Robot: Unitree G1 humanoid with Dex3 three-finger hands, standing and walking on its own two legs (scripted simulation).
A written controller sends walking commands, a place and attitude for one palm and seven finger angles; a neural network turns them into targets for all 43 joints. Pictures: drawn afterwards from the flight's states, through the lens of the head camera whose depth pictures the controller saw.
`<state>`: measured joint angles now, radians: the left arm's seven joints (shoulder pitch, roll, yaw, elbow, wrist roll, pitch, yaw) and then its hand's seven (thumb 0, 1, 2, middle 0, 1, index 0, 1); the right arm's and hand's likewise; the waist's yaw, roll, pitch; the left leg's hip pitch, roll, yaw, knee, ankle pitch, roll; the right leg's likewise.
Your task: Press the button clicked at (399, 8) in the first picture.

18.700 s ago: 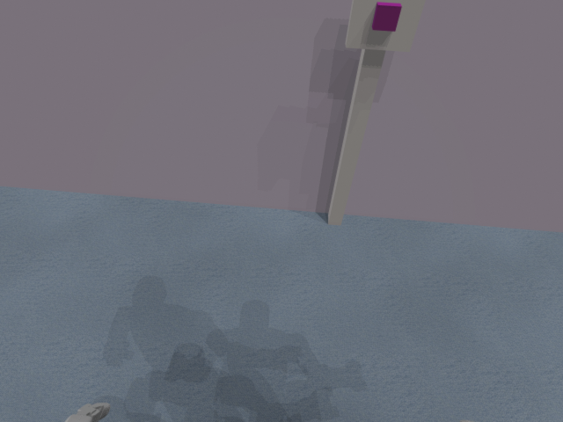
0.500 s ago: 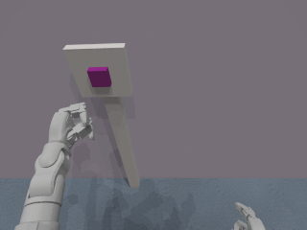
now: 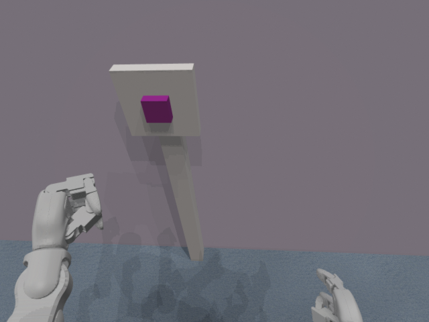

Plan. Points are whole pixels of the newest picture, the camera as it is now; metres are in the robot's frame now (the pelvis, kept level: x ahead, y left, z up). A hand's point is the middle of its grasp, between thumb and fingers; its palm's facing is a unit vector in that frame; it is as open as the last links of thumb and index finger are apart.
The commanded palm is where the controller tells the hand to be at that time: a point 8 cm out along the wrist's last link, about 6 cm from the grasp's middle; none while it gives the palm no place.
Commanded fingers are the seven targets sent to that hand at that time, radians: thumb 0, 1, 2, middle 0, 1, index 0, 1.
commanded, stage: draw the hand back to the body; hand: left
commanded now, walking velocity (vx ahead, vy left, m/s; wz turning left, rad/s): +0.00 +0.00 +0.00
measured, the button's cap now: (157, 108) +0.52 +0.20 +0.14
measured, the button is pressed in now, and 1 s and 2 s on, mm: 0 0 0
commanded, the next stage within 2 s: step back with the hand held close in 0.60 s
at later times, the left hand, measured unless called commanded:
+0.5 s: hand (59, 232) +0.19 +0.25 +0.15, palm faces +0.41 -0.82 -0.39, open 3.1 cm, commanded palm +0.14 +0.29 +0.17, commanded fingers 0.00 0.90 0.90 -1.30 -1.50 -1.30 -1.50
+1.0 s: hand (65, 233) +0.20 +0.25 +0.14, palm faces +0.28 -0.83 -0.48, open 3.1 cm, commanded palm +0.14 +0.29 +0.17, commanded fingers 0.00 0.90 0.90 -1.30 -1.50 -1.30 -1.50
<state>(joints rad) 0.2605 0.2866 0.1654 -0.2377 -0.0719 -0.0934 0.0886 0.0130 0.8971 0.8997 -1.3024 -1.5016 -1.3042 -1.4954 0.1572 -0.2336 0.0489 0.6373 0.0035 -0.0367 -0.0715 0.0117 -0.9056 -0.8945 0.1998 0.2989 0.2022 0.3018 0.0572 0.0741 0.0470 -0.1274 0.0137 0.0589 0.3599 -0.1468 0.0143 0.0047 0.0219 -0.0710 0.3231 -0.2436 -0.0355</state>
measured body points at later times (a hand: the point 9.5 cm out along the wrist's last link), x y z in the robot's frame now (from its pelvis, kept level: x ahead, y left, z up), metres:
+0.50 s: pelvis +0.02 +0.01 +0.00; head +0.00 -0.02 +0.45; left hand +0.16 +0.29 +0.18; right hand +0.22 -0.21 -0.08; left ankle +0.04 +0.11 -0.75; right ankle -0.03 -0.09 -0.75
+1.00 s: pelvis +0.00 +0.02 +0.00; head +0.02 +0.00 +0.44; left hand +0.17 +0.29 +0.17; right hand +0.19 -0.23 -0.09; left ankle +0.04 +0.11 -0.75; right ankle -0.03 -0.09 -0.75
